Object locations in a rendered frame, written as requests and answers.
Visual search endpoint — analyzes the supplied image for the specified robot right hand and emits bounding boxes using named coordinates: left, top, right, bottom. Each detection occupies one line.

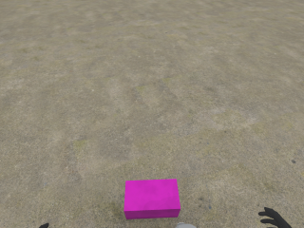
left=258, top=207, right=292, bottom=228

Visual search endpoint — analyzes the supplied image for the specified carton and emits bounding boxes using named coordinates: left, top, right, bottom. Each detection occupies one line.
left=123, top=179, right=181, bottom=219

